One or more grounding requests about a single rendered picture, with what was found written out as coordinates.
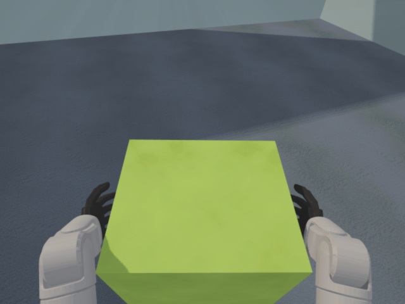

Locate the robot right hand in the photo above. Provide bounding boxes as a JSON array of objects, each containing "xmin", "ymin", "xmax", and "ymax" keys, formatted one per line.
[{"xmin": 291, "ymin": 184, "xmax": 323, "ymax": 238}]

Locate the robot left hand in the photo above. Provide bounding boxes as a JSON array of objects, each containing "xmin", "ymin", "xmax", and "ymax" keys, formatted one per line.
[{"xmin": 81, "ymin": 182, "xmax": 116, "ymax": 239}]

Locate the robot left forearm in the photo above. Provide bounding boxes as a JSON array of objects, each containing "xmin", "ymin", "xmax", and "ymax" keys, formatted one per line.
[{"xmin": 39, "ymin": 215, "xmax": 103, "ymax": 304}]

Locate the robot right forearm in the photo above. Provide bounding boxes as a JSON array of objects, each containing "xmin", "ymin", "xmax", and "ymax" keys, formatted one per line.
[{"xmin": 303, "ymin": 217, "xmax": 372, "ymax": 304}]

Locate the carton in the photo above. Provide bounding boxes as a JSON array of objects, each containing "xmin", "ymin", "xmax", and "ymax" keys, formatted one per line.
[{"xmin": 96, "ymin": 139, "xmax": 313, "ymax": 304}]

